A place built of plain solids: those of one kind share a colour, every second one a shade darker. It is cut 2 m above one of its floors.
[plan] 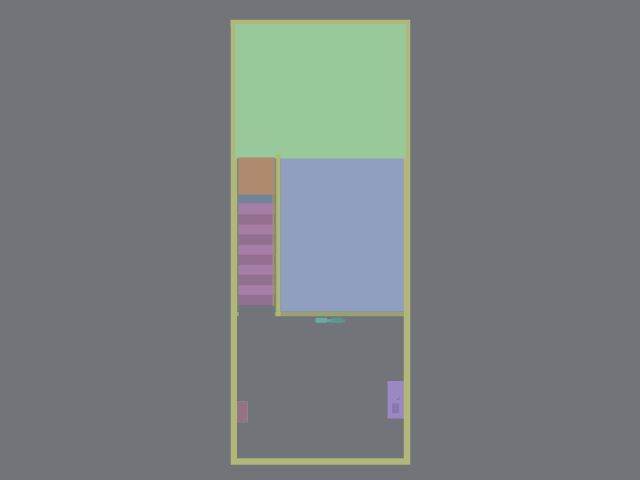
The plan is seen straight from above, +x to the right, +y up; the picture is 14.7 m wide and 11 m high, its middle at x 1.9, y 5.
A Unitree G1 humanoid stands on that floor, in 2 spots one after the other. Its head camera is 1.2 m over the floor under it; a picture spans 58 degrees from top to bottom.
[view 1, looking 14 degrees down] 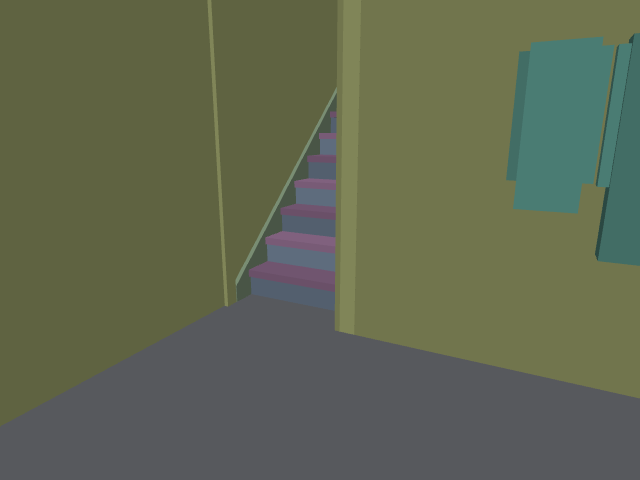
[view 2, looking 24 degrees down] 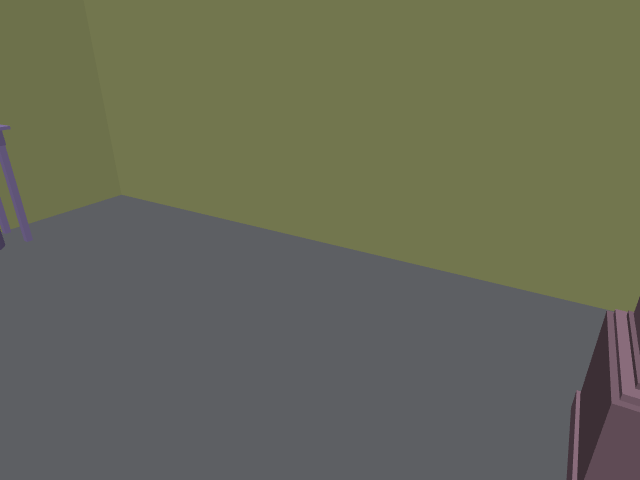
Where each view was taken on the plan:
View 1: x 1.91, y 1.00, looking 117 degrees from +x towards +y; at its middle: tread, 3.31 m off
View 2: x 0.45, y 2.31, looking -60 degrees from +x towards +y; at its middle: wall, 2.92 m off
